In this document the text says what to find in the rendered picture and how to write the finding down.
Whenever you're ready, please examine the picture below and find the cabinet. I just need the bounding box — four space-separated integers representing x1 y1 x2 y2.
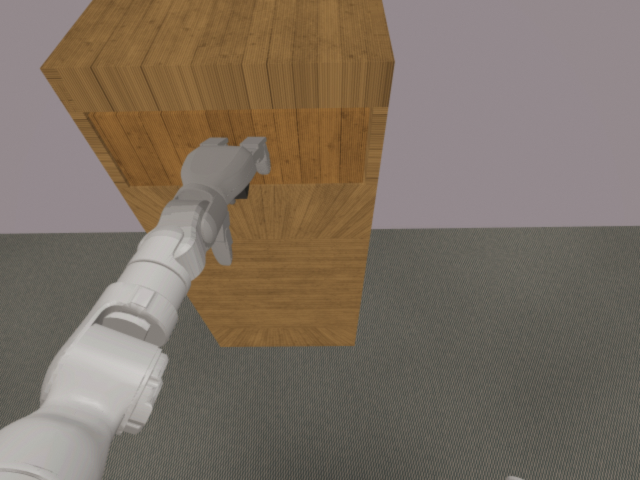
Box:
40 0 395 347

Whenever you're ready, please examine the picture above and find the robot left hand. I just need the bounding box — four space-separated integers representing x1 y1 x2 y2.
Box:
181 137 271 266

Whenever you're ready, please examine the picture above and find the handle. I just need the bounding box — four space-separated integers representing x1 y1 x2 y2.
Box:
235 183 250 199

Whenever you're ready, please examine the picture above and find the robot left forearm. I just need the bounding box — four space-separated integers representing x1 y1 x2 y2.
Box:
40 184 228 407

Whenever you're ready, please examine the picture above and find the drawer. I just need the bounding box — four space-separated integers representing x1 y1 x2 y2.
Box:
88 107 370 186

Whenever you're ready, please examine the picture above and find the robot left upper arm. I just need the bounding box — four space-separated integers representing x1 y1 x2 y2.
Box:
0 323 169 480

